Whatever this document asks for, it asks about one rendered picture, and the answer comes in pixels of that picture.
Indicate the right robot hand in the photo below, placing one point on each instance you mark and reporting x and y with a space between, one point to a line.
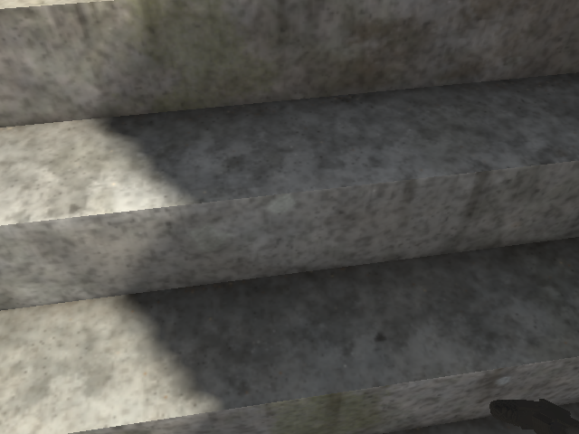
542 416

